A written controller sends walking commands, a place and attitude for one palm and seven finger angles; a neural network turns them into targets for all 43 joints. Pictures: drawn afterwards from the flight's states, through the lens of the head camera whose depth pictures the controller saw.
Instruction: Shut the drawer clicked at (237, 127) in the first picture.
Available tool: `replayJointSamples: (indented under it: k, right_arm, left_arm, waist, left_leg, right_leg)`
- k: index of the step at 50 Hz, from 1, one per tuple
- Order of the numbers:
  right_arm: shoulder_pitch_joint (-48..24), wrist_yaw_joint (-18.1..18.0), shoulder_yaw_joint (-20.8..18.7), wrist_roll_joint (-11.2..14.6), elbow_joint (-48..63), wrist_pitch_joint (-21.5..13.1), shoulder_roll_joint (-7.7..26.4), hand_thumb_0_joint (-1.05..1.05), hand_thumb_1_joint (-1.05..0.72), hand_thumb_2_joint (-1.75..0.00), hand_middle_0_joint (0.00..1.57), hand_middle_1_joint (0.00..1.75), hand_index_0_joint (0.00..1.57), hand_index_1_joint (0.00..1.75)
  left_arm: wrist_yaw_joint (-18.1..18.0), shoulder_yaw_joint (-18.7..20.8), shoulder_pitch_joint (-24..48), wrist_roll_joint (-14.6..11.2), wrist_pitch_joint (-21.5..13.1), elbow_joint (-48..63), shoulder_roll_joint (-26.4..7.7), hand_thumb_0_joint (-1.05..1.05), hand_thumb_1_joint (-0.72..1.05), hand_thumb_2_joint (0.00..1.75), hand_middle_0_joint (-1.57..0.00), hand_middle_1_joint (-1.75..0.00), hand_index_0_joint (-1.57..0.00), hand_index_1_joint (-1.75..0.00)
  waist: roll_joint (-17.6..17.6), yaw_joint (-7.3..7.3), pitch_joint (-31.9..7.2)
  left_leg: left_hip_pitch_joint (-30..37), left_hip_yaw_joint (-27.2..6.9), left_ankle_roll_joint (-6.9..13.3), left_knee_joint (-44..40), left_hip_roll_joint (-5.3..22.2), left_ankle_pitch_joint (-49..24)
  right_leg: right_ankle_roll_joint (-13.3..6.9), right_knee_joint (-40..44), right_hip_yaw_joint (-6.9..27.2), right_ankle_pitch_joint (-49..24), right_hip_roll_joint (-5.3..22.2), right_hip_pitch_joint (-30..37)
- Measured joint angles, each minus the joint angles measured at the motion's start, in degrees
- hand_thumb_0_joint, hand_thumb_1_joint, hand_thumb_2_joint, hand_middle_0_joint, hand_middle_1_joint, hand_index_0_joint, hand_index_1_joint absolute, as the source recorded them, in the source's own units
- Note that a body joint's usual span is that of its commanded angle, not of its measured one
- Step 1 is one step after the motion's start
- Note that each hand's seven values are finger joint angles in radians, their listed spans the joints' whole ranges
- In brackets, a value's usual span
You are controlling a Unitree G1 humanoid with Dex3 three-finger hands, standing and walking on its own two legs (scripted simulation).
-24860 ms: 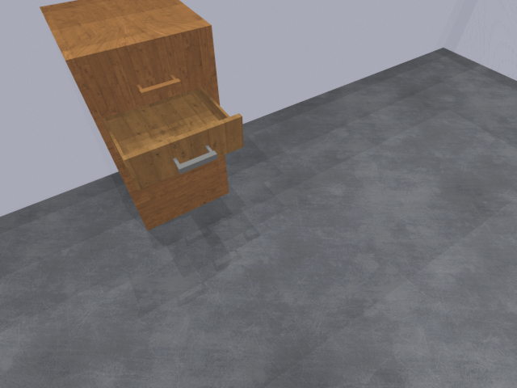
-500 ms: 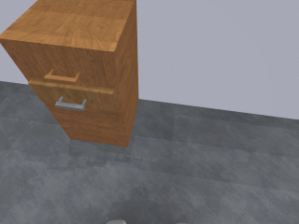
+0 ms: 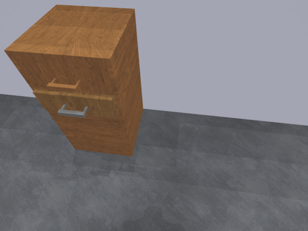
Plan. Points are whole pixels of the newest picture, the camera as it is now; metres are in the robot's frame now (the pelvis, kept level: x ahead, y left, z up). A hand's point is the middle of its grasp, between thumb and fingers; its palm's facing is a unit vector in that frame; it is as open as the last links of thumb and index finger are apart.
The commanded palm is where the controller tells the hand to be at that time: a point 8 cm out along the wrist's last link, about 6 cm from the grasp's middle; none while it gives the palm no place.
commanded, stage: come to a stop and stand still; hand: left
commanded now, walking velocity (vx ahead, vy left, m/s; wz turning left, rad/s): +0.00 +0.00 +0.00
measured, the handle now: (73, 110) +0.64 +0.43 -0.21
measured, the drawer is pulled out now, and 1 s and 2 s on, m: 0.03 0.03 0.03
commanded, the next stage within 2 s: look again from close up in 0.52 s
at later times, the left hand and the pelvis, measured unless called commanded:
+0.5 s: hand out of the picture -0.01 +0.18 -0.17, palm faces +0.03 -0.99 -0.16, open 7.4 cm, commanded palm none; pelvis +0.00 +0.03 +0.00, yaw -1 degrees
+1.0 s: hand out of the picture +0.02 +0.21 -0.17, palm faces +0.01 -0.98 -0.22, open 7.4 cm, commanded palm none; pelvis -0.02 +0.03 +0.00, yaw -1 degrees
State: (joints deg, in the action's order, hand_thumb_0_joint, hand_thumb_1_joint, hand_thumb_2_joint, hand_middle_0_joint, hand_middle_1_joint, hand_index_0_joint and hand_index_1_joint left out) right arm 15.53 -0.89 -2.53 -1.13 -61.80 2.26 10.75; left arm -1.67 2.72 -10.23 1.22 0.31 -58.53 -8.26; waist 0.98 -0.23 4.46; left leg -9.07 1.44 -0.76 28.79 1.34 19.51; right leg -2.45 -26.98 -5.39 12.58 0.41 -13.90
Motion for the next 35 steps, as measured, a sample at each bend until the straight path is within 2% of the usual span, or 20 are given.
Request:
replayJointSamples:
  k: [2, 7, 16, 25, 31, 35]
  right_arm:
    - [0.7, -0.4, 0.4, -0.3, -1.0, -0.6, -0.6, 0.0, -0.91, -0.9, 0.19, 0.3, 0.2, 0.3]
    - [1.6, -0.7, 1.6, -0.4, -3.0, -1.1, -2.7, 0.0, -0.91, -0.9, 0.19, 0.3, 0.2, 0.3]
    - [1.3, -1.2, 2.5, 0.0, -3.3, -2.2, -4.8, 0.0, -0.91, -0.9, 0.2, 0.3, 0.2, 0.3]
    - [1.6, -1.6, 2.5, 0.1, -3.6, -2.8, -4.8, 0.0, -0.91, -0.9, 0.2, 0.3, 0.2, 0.3]
    - [2.0, -1.8, 2.4, 0.1, -3.8, -2.9, -4.6, 0.0, -0.91, -0.9, 0.2, 0.3, 0.2, 0.3]
    - [1.7, -1.0, 2.6, 0.5, -1.3, -3.0, -3.6, 0.0, -0.91, -0.9, 0.2, 0.3, 0.2, 0.3]
  left_arm:
    - [-0.1, 0.1, 0.3, -0.4, 0.4, -1.3, -0.2, 0.0, 0.92, 0.9, -0.2, -0.3, -0.2, -0.29]
    - [0.2, -0.4, -0.6, -0.5, 1.0, -4.5, -1.1, 0.0, 0.93, 0.9, -0.2, -0.3, -0.2, -0.29]
    - [0.1, -1.5, -3.7, -0.6, 0.7, -8.4, 0.0, 0.0, 0.91, 0.9, -0.2, -0.3, -0.2, -0.29]
    - [-0.2, -2.0, -5.0, -0.5, 0.2, -8.8, 1.7, 0.0, 0.91, 0.9, -0.2, -0.3, -0.2, -0.29]
    - [-0.4, -2.0, -5.1, -0.4, 0.1, -8.8, 1.7, 0.01, 0.92, 0.9, -0.2, -0.3, -0.2, -0.29]
    - [-1.6, -2.7, -5.7, -0.3, -1.8, -7.4, 1.4, 0.01, 0.92, 0.9, -0.2, -0.3, -0.2, -0.29]
  waist:
    - [0.0, 0.0, 0.1]
    - [-1.3, 0.9, -0.4]
    - [-0.8, 0.74, -0.9]
    - [-0.6, 0.66, -1.2]
    - [-0.7, 0.43, -1.1]
    - [-0.3, -0.25, -1.3]
  left_leg:
    - [0.8, -0.7, 0.5, -2.3, 0.5, -3.0]
    - [1.6, -0.1, 0.3, -3.8, -0.1, -2.6]
    - [3.7, 1.0, 1.3, -6.2, -1.0, -3.5]
    - [4.5, 1.6, 1.7, -6.6, -1.4, -3.2]
    - [4.9, 1.8, 1.6, -6.6, -1.2, -2.9]
    - [1.5, 1.8, 1.5, -1.4, -0.7, -0.6]
  right_leg:
    - [0.4, -0.6, -0.8, 0.3, -0.2, -0.3]
    - [1.1, 2.4, -0.2, -1.6, 0.2, 1.0]
    - [2.0, 3.9, 0.9, -2.3, 0.9, 2.3]
    - [2.4, 3.5, 1.6, -1.8, 1.1, 2.6]
    - [2.4, 3.1, 1.8, -1.4, 1.0, 2.7]
    - [2.3, -0.2, 1.8, -0.3, 0.8, 0.1]
